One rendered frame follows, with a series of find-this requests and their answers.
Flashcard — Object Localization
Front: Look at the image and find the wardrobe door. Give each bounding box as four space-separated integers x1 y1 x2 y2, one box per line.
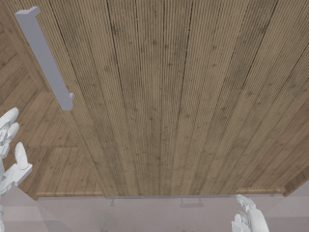
3 0 309 197
239 94 309 188

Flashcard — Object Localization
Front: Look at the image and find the robot left hand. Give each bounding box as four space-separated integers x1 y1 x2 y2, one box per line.
0 107 33 200

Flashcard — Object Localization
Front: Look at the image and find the robot right hand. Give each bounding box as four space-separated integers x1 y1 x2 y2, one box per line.
231 194 269 232

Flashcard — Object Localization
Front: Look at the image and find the handle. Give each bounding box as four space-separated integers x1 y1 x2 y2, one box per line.
14 6 74 111

